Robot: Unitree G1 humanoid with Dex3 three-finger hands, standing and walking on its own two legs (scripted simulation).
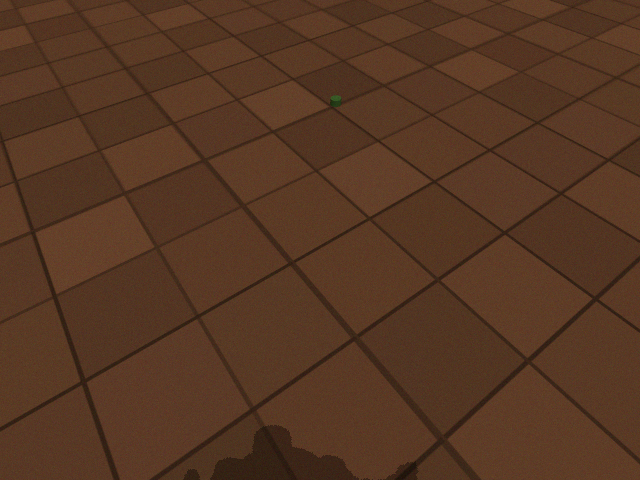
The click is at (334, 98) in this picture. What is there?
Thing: low tin
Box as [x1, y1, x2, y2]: [330, 95, 340, 106]
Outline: 331,96 330,104 333,106 340,105 340,97 337,95
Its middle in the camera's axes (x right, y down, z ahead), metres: +0.09 -0.84 +2.29
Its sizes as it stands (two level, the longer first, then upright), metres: 0.064 0.064 0.038
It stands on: the floor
